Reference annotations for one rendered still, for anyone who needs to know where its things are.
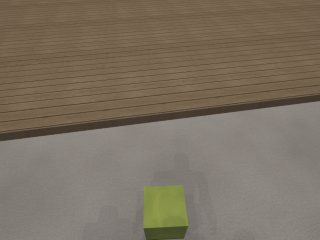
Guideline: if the carton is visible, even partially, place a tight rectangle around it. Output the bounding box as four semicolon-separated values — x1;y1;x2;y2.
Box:
143;185;189;240

